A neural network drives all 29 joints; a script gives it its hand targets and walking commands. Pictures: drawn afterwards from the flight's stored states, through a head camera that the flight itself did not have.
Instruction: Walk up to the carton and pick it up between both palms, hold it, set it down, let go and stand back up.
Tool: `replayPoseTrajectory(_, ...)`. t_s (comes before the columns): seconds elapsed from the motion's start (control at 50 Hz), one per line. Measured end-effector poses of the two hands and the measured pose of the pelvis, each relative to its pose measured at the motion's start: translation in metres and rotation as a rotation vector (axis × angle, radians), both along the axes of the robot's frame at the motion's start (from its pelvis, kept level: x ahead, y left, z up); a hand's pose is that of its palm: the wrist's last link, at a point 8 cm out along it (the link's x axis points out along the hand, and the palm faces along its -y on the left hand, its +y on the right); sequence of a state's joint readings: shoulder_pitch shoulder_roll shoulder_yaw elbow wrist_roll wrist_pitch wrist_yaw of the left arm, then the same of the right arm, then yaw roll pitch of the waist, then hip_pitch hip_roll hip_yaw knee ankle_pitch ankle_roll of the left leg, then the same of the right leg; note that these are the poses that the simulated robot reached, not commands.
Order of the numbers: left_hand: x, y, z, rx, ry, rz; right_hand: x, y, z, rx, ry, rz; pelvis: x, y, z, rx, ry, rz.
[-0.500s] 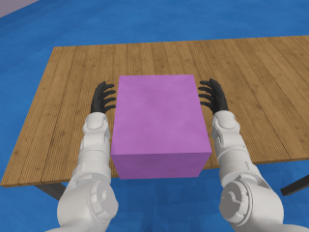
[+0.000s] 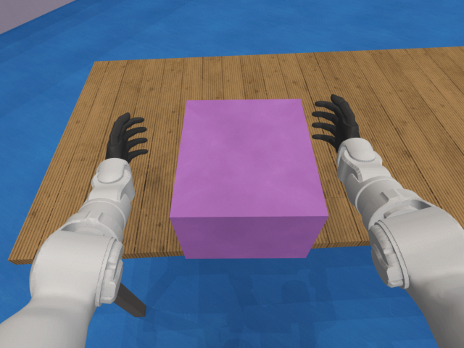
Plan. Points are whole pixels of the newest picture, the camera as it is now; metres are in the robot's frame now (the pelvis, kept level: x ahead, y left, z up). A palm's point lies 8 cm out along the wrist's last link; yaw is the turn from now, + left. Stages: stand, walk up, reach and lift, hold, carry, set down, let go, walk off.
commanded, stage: set down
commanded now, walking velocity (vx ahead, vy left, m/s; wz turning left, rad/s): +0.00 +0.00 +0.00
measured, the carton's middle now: (244, 176) +0.44 +0.04 +0.03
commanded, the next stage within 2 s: none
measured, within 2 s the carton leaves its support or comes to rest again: neither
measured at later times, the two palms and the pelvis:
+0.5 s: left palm (98, 117) +0.43 +0.26 +0.18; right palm (379, 98) +0.48 -0.16 +0.20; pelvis -0.01 -0.01 +0.01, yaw +1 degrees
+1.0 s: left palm (104, 162) +0.38 +0.25 +0.14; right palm (387, 157) +0.41 -0.18 +0.14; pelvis -0.01 +0.00 +0.02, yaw +0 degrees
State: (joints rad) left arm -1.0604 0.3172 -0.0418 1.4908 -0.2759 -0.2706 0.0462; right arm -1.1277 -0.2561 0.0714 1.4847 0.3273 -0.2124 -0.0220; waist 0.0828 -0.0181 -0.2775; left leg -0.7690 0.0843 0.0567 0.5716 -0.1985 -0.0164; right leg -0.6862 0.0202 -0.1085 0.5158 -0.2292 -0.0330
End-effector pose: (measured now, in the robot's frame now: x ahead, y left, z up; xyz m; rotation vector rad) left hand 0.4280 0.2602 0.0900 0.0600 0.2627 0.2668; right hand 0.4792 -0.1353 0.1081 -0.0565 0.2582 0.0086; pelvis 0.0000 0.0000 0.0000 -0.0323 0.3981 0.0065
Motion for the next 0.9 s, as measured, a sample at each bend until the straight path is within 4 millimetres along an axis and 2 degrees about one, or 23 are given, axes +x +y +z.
replayPoseTrajectory(0.06,0.005,-0.001,0.021,-0.006,-0.049,-0.006,0.001,-0.013,0.016,0.025,-0.034,-0.035,-0.002,-0.001,0.002,-0.003,0.002,0.000)
replayPoseTrajectory(0.2,0.014,-0.017,0.068,-0.017,-0.071,-0.062,-0.005,-0.050,0.065,0.012,-0.047,-0.089,-0.009,-0.004,0.007,0.011,-0.057,-0.012)
replayPoseTrajectory(0.28,0.012,-0.019,0.079,-0.019,-0.058,-0.059,-0.008,-0.054,0.085,0.008,-0.047,-0.075,-0.013,-0.006,0.009,0.019,-0.087,-0.018)
replayPoseTrajectory(0.36,0.008,-0.012,0.083,-0.020,-0.045,-0.035,-0.006,-0.045,0.093,0.016,-0.038,-0.045,-0.014,-0.007,0.010,0.023,-0.093,-0.015)
replayPoseTrajectory(0.48,0.005,0.002,0.089,-0.016,-0.050,-0.012,0.000,-0.025,0.091,0.029,-0.021,-0.015,-0.011,-0.009,0.012,0.020,-0.092,0.001)
replayPoseTrajectory(0.56,0.003,0.005,0.089,-0.005,-0.051,-0.034,-0.002,-0.020,0.083,0.027,-0.014,-0.020,-0.008,-0.008,0.015,0.016,-0.120,0.010)
replayPoseTrajectory(0.62,-0.003,0.003,0.082,0.005,-0.044,-0.061,-0.008,-0.023,0.074,0.021,-0.010,-0.028,-0.005,-0.007,0.018,0.015,-0.158,0.013)
replayPoseTrajectory(0.78,-0.032,-0.007,0.048,-0.019,-0.008,-0.086,-0.041,-0.038,0.039,0.037,-0.003,-0.031,-0.004,-0.003,0.022,0.018,-0.245,0.001)
replayPoseTrajectory(0.9,-0.043,-0.011,0.046,-0.042,-0.016,-0.074,-0.057,-0.043,0.033,0.044,-0.007,-0.026,-0.007,-0.003,0.022,0.020,-0.266,-0.012)
